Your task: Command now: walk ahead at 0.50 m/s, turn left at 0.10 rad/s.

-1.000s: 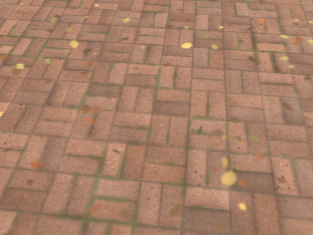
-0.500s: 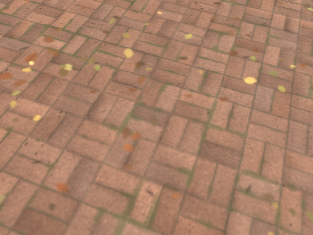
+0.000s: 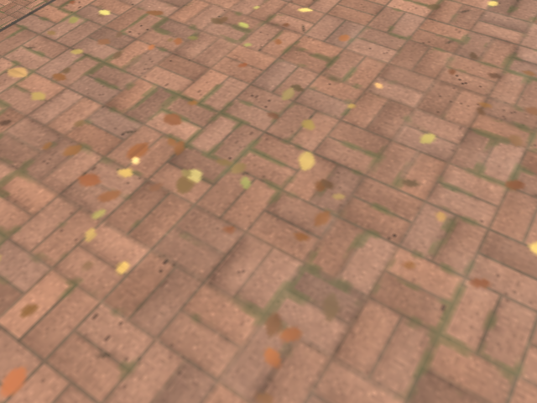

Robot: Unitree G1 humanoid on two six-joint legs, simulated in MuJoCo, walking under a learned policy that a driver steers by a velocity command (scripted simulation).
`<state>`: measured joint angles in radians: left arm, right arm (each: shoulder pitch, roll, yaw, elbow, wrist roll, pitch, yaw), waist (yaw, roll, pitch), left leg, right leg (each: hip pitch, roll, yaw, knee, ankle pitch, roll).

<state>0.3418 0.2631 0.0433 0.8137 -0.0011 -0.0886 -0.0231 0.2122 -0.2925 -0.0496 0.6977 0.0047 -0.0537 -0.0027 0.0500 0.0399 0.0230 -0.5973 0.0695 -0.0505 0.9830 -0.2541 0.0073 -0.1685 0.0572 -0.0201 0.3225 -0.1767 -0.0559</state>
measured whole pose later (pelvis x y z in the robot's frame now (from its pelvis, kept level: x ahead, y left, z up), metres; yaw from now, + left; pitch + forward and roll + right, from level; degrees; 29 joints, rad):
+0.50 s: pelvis +0.28 +0.08 +0.00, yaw +10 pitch +2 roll +0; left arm 0.16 0.32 0.04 0.72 0.01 -0.10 -0.01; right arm 0.32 -0.28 -0.06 0.73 0.01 -0.05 0.01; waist -0.04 -0.04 0.03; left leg -0.21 -0.11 -0.08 0.34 -0.15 0.09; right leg -0.60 -0.08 0.06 0.97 -0.27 0.04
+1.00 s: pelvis +0.58 +0.06 +0.00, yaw +3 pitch +2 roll +0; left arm 0.31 0.28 0.04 0.72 -0.01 -0.06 -0.02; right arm 0.19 -0.30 -0.04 0.71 -0.02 -0.10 0.00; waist 0.03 0.02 0.03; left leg -0.56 0.05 -0.07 1.00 -0.30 -0.03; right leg -0.23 0.11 0.07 0.36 -0.15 -0.10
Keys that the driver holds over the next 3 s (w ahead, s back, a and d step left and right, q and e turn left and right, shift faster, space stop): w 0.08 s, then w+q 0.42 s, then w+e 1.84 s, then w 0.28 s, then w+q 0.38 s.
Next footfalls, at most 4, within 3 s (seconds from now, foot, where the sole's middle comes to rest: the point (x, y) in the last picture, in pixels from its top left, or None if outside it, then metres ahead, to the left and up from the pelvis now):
0.28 left None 0.32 0.15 -0.78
0.78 right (302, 342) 0.64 0.00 -0.78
1.26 left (231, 256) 0.90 0.21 -0.78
1.76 right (343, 207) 1.10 -0.13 -0.78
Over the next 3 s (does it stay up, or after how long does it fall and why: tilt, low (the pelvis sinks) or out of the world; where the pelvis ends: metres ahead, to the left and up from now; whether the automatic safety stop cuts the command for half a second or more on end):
stays up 1.48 -0.40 0.00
